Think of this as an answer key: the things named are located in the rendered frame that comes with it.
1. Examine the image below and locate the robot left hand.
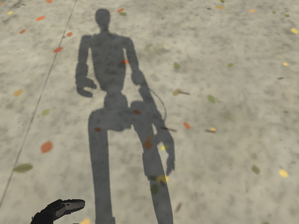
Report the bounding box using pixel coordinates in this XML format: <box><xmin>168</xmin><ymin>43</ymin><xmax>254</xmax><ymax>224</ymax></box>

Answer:
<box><xmin>30</xmin><ymin>199</ymin><xmax>85</xmax><ymax>224</ymax></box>

